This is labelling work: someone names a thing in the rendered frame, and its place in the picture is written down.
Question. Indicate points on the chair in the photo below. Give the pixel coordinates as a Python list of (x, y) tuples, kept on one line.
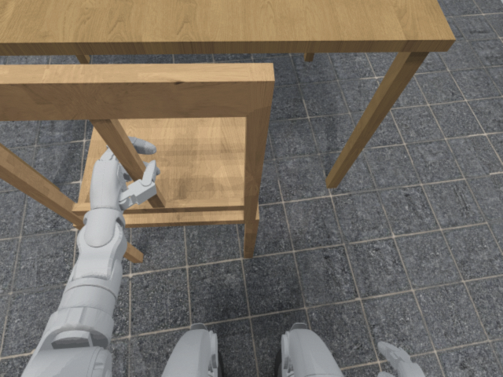
[(209, 123)]

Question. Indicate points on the left robot forearm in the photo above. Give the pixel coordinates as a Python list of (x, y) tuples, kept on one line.
[(84, 316)]

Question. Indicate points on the table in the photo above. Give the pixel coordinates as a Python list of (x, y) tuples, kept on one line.
[(413, 28)]

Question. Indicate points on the robot left hand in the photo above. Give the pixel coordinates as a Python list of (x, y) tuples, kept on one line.
[(109, 179)]

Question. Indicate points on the left robot upper arm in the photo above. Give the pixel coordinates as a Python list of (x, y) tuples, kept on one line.
[(92, 361)]

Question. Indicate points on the robot right hand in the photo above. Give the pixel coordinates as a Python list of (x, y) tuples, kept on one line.
[(399, 360)]

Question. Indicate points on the robot left shin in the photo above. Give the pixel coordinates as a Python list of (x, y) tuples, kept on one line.
[(202, 326)]

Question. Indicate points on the robot right thigh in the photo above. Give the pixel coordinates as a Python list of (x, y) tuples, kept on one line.
[(304, 353)]

